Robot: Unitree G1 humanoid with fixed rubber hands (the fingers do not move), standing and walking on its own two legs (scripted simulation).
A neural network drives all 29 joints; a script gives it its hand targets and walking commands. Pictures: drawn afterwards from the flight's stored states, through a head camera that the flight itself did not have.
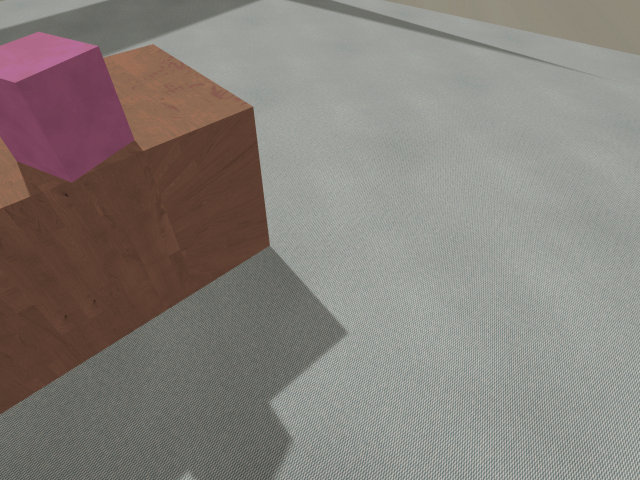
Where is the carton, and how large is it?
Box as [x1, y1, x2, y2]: [0, 32, 133, 181]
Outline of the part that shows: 1,45 0,136 16,160 69,181 73,181 133,140 133,137 98,46 41,32 36,32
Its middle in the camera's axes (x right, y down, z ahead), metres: -0.65 -0.32 +0.95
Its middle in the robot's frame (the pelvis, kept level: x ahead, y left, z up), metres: +0.92 +0.69 +0.00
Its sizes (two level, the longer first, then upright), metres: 0.210 0.200 0.250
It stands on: a pedestal, 0.65 m high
